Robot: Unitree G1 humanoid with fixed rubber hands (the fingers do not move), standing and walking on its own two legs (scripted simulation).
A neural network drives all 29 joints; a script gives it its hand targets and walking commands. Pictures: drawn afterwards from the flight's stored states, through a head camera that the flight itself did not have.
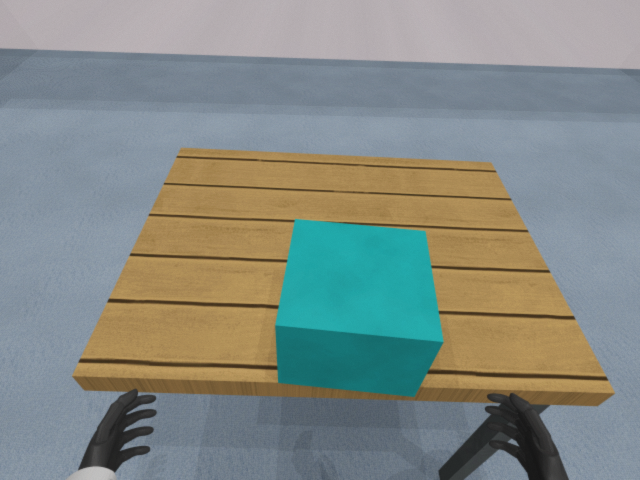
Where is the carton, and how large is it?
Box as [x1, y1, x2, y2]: [275, 219, 443, 396]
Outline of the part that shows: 295,219 275,324 278,382 414,396 443,341 425,231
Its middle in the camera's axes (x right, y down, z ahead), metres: +0.05 +0.10 +0.59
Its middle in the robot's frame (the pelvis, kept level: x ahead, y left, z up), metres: +0.37 -0.04 -0.01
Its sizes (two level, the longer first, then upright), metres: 0.202 0.192 0.156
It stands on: a table, 0.69 m high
